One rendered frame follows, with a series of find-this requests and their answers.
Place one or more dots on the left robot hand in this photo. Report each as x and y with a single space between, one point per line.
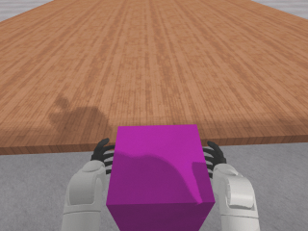
98 153

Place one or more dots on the right robot forearm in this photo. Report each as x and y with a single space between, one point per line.
236 200

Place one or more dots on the left robot forearm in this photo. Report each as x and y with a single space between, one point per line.
83 198

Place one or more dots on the carton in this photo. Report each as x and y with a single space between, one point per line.
159 179

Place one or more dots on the right robot hand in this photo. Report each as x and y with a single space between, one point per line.
216 153

